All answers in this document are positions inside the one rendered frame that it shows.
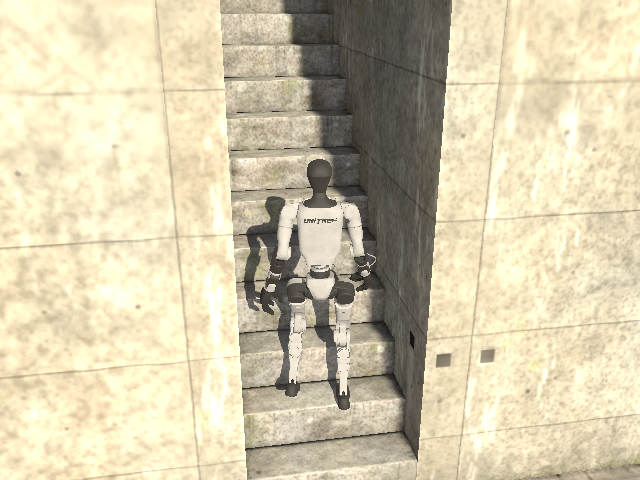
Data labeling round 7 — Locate stairs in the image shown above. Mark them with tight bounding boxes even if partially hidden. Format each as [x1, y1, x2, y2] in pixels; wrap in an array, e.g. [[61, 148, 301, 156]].
[[220, 0, 418, 480]]

